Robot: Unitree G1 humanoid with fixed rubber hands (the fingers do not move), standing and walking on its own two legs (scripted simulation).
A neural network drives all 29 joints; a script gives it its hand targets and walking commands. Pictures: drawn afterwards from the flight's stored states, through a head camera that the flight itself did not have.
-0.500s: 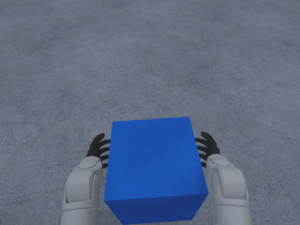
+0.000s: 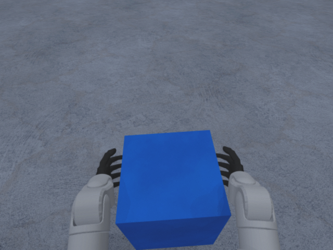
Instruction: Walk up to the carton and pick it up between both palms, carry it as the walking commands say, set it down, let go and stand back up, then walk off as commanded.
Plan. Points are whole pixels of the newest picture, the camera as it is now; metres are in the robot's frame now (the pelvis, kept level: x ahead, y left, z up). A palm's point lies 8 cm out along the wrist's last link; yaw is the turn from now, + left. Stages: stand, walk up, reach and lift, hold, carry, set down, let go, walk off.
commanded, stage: carry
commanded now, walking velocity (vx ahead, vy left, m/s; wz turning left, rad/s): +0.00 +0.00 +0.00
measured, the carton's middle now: (171, 193) +0.28 +0.00 -0.02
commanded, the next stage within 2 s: none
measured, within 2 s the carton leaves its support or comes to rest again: neither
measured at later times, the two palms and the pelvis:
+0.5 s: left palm (99, 179) +0.26 +0.15 +0.08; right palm (235, 178) +0.26 -0.14 +0.08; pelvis -0.01 +0.01 -0.01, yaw +1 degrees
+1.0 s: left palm (85, 190) +0.25 +0.19 +0.06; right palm (220, 183) +0.26 -0.11 +0.06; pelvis -0.02 +0.03 -0.02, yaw +1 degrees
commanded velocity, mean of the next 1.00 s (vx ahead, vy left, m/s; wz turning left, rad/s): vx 0.00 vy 0.15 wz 0.00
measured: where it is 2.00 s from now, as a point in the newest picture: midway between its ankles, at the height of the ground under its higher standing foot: outside the picture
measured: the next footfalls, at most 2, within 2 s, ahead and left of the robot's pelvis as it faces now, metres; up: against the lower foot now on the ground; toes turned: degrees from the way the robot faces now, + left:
right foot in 1.48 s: +0.01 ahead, -0.09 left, +0.00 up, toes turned +9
